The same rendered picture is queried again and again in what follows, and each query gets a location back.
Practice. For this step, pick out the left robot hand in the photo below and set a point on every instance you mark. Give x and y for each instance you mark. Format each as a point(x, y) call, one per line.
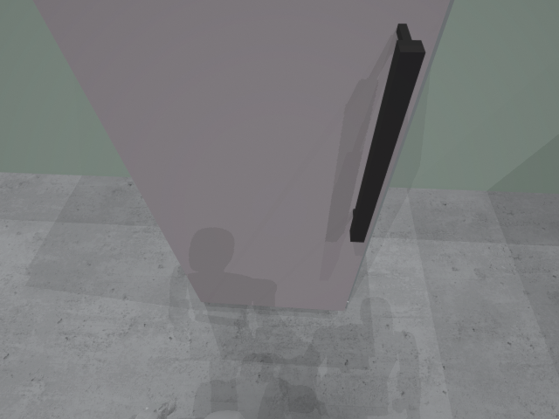
point(158, 410)

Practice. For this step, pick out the handle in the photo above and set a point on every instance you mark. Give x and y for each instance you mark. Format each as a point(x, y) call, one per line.
point(404, 69)

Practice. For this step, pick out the fridge door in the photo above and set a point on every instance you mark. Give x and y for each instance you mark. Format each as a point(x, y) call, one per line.
point(246, 126)

